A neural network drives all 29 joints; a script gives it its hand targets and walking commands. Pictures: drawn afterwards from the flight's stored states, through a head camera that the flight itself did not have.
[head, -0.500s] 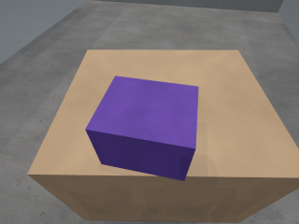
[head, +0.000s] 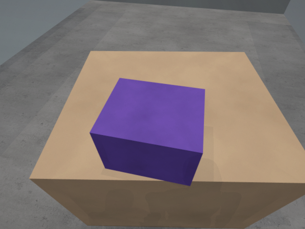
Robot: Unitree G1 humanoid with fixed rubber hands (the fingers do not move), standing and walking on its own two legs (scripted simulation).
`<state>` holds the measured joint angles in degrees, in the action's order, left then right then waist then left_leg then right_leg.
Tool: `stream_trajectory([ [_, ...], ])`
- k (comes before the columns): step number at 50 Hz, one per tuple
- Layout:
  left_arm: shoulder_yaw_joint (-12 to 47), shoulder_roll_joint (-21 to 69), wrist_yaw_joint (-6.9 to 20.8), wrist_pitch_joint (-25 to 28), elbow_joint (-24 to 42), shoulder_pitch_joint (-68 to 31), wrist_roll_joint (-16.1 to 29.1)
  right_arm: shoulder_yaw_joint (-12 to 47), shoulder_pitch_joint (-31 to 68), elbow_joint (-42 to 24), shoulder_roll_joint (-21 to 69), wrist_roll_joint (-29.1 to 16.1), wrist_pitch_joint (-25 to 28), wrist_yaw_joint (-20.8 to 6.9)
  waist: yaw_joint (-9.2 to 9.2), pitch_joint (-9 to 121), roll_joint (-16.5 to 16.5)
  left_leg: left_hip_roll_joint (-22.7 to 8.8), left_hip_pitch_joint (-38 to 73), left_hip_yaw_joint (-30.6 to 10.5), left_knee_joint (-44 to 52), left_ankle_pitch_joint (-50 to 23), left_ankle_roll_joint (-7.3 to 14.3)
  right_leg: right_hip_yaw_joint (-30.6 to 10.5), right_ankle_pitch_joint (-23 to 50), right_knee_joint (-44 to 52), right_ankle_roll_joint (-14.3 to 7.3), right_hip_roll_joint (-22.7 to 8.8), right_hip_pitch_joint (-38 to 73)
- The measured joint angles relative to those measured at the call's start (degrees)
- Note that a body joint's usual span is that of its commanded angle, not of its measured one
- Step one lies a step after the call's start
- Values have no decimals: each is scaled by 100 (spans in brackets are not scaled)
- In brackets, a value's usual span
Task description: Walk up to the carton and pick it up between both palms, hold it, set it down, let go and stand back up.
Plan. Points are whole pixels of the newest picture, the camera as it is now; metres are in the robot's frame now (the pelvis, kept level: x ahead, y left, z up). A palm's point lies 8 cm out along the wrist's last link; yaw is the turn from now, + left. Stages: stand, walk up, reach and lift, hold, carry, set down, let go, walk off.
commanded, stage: stand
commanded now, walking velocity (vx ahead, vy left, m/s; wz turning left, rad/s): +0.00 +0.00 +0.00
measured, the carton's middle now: (153, 130) +0.40 +0.02 +0.01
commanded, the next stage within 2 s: none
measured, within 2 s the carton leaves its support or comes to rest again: neither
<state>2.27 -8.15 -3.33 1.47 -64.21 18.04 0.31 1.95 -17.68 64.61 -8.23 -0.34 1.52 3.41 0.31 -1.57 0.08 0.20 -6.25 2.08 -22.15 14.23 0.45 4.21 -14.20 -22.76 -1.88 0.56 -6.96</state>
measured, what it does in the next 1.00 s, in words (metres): stands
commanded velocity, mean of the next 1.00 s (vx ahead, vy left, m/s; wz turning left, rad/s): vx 0.00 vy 0.00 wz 0.00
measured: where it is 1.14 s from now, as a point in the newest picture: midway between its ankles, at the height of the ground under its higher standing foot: outside the picture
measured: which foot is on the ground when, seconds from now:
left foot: down 0.00-1.00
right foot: down 0.00-1.00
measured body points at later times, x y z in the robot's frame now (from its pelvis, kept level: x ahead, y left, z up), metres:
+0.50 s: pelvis -0.01 +0.01 +0.00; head -0.01 +0.01 +0.45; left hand -0.03 +0.22 -0.16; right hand -0.03 -0.21 -0.16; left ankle -0.02 +0.11 -0.74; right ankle -0.02 -0.09 -0.74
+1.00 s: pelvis -0.02 +0.01 +0.00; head -0.03 +0.01 +0.45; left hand -0.04 +0.23 -0.16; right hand -0.04 -0.21 -0.16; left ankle -0.02 +0.11 -0.74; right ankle -0.02 -0.09 -0.74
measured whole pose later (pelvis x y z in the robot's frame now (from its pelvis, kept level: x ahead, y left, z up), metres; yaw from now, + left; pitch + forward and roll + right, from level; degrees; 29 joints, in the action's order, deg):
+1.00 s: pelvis -0.02 +0.01 +0.00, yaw -1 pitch -2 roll +0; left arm 2.1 -8.4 -3.1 1.0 -64.2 19.5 0.1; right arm 1.4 -19.6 63.6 -8.3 -0.4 1.3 3.0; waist 0.4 -1.0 -0.3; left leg 1.3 -8.2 3.1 -23.0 13.0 1.7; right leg 3.3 -13.0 -24.4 -0.7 -0.6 -9.5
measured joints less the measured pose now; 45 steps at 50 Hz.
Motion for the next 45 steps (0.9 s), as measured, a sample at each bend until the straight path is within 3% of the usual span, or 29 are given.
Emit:
stream_trajectory([
  [45,1,-31,17,-42,0,163,-16,-49,-165,-78,-28,-6,-19,-44,-1,34,-25,86,-194,84,-88,-127,109,-77,133,-127,96,-95,-229],
])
